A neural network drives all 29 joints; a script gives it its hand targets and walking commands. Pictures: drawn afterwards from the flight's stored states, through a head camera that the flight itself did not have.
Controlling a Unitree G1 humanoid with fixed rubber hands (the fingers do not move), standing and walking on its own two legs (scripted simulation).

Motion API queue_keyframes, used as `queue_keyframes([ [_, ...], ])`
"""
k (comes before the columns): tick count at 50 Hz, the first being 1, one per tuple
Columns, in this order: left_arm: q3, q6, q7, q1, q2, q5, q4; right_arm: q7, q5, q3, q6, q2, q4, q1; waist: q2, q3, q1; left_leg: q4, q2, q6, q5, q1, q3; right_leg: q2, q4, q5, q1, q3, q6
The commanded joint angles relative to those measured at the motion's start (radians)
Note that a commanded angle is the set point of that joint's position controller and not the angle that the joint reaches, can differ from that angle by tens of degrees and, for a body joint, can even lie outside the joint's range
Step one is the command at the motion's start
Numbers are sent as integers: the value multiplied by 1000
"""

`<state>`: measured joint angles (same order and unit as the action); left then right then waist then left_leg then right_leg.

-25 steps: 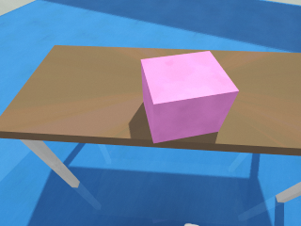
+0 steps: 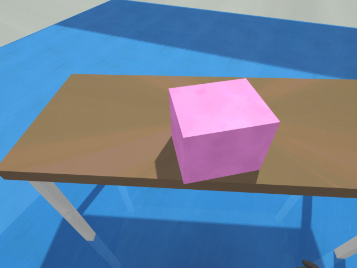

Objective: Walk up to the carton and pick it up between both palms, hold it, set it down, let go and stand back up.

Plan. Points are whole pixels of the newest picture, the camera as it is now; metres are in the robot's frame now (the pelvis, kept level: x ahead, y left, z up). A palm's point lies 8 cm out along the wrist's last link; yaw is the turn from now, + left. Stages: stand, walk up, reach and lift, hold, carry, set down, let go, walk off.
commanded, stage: walk up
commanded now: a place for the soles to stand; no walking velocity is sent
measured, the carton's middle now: (215, 130) +0.49 -0.09 +0.05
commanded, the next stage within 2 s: reach and lift in 0.44 s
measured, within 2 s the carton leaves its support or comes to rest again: neither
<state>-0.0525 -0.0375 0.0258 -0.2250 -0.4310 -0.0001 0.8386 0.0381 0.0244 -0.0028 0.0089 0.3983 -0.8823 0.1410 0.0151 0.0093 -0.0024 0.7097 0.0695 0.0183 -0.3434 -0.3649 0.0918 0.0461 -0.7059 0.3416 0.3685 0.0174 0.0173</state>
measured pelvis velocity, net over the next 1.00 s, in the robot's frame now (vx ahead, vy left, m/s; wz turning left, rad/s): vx -0.01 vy -0.05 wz -0.04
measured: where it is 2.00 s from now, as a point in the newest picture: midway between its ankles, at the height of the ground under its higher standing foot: outside the picture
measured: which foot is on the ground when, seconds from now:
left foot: down 0.00-1.00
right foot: down 0.00-1.00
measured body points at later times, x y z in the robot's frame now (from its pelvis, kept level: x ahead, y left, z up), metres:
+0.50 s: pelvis -0.01 -0.01 +0.00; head +0.00 -0.01 +0.45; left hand +0.10 +0.33 -0.09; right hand +0.10 -0.31 -0.12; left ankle +0.02 +0.11 -0.72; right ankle +0.02 -0.15 -0.72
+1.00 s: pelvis -0.01 -0.05 +0.01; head +0.01 -0.06 +0.46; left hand +0.18 +0.24 -0.05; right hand +0.15 -0.34 -0.07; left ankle +0.02 +0.11 -0.72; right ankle +0.02 -0.15 -0.72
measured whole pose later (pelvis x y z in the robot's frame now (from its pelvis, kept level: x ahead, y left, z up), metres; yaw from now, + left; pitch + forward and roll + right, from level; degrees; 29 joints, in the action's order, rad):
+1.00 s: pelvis -0.01 -0.05 +0.01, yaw -2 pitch +1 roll +2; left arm -0.11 0.23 0.05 -0.14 -0.30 0.00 0.52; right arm 0.07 0.02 -0.06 0.21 0.35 -0.74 0.14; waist 0.01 0.03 0.00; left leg 0.51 -0.01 -0.04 -0.24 -0.29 0.06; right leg -0.01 -0.59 0.26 0.35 0.02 -0.01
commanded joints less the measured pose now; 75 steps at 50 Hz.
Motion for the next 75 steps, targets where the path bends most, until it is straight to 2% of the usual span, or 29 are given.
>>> queue_keyframes([
  [1,-21,-36,7,-3,-199,-9,-6,-23,-6,-69,18,209,57,-51,-27,-80,22,-171,-123,75,214,37,128,83,163,-185,-132,120,-97],
  [4,-20,-34,5,3,-194,-12,-8,-17,-8,-66,17,206,51,-57,9,-60,14,-231,-130,79,115,21,155,51,151,-101,-117,91,-81],
  [8,-15,-36,2,24,-187,-17,9,-19,-9,-54,18,209,26,-45,-44,-84,6,-245,-139,72,72,42,154,62,175,-87,-128,88,-90],
  [10,-11,-35,3,19,-172,-16,10,-18,0,-53,19,200,18,-64,9,-77,6,-267,-138,77,47,31,175,42,167,-88,-142,63,-72],
  [13,-15,-38,5,2,-194,-13,11,-16,-5,-56,19,195,12,-55,-24,-84,27,-228,-122,76,149,48,140,60,190,-128,-156,85,-70],
  [15,-18,-37,4,35,-202,-17,9,-18,-5,-52,22,200,-4,-28,-47,-58,4,-224,-118,68,175,50,136,66,174,-160,-130,84,-77],
  [17,-21,-38,6,15,-200,-13,8,-15,2,-54,19,199,3,-45,16,-115,13,-226,-127,77,200,73,145,58,149,-182,-149,69,-77],
  [19,-16,-39,7,18,-185,-16,17,-16,-6,-52,14,179,0,-54,-48,-80,10,-225,-129,73,156,37,147,59,190,-113,-142,74,-74],
  [22,-24,-36,7,34,-209,-18,7,-16,-4,-49,13,194,0,-45,-43,-55,2,-200,-101,61,156,40,118,82,203,-148,-118,114,-93],
  [23,-54,137,23,385,-128,13,-222,1,95,-169,199,63,-56,-321,49,47,6,-240,-138,-74,-168,-221,-105,-64,63,63,-120,-120,-39],
  [24,-45,229,38,401,-70,2,-248,28,103,-209,216,144,-68,-300,117,109,10,-304,-190,-17,-322,-425,-94,-103,-55,26,-304,-135,-25],
  [25,-41,289,40,355,-19,-20,-265,43,102,-223,231,171,-109,-263,145,114,11,-315,-212,14,-291,-494,-91,-126,-110,-64,-422,-142,-15],
  [28,-73,315,44,288,-42,-38,-362,41,80,-240,253,201,-148,-187,114,-51,19,-285,-205,-11,-126,-323,-103,-114,-50,-134,-406,-129,-18],
  [34,-137,297,58,218,-91,-48,-501,30,22,-171,269,157,42,-186,-46,-141,47,-205,-92,-32,143,1,-167,-61,141,-169,-279,-79,-36],
  [36,-167,295,62,158,-109,-59,-510,19,-5,-146,260,135,68,-125,-42,-175,44,-213,-77,-30,232,35,-176,-65,155,-273,-334,-71,-25],
  [37,-174,289,58,147,-89,-61,-511,17,2,-133,259,142,75,-123,-97,-146,45,-218,-69,-27,259,64,-166,-61,168,-316,-322,-68,-15],
  [43,-189,245,35,108,-82,-21,-517,2,-49,-84,236,93,248,-88,-195,-169,54,-277,-29,-8,264,127,-183,-58,259,-384,-374,-24,27],
  [47,-180,207,36,103,-52,-10,-547,7,-63,-66,234,63,258,-53,-154,-171,61,-304,-27,-12,294,123,-191,-48,277,-429,-389,-13,28],
  [49,-154,195,41,92,-23,9,-559,22,-82,-58,229,56,302,-30,-133,-168,62,-340,-39,-10,267,166,-196,-58,306,-324,-349,-18,21],
  [51,-144,190,43,84,-10,25,-543,27,-73,-70,219,61,326,-17,-180,-155,48,-356,-38,2,234,175,-191,-60,320,-300,-356,-12,19],
  [54,-110,172,56,49,29,50,-606,49,-92,-81,206,66,369,22,-139,-156,51,-383,-45,-13,235,226,-181,-66,362,-218,-320,-26,-2],
  [57,-92,164,62,37,48,66,-639,59,-108,-95,200,63,492,32,-149,-155,72,-392,-42,-3,214,212,-185,-61,371,-201,-313,-23,5],
  [60,-68,148,80,30,78,77,-711,75,-132,-98,187,73,534,57,-92,-148,61,-406,-43,-21,232,216,-173,-59,372,-219,-318,-28,-5],
  [62,-34,145,89,30,98,102,-733,82,-128,-119,167,85,615,53,-154,-143,55,-433,-55,-10,136,226,-176,-57,402,-121,-280,-22,-9],
  [64,-19,160,96,23,120,101,-753,95,-140,-126,142,91,616,74,-112,-122,49,-447,-57,-9,122,225,-162,-65,400,-132,-282,-27,-23],
  [66,4,161,99,-13,139,112,-800,103,-149,-146,125,112,671,72,-143,-121,31,-446,-62,-12,127,236,-164,-78,402,-140,-263,-39,-33],
  [69,21,156,121,27,149,102,-893,122,-174,-164,105,126,702,78,-76,-139,29,-465,-64,-17,57,225,-155,-72,398,-107,-258,-21,-46],
  [71,12,166,126,4,164,87,-847,129,-181,-147,90,134,687,81,-78,-116,33,-470,-65,-21,79,246,-153,-71,409,-113,-231,-30,-44],
  [75,28,164,145,-44,208,88,-956,138,-226,-157,88,143,759,104,-83,-129,42,-454,-67,-36,161,297,-133,-67,413,-201,-247,-26,-51],
])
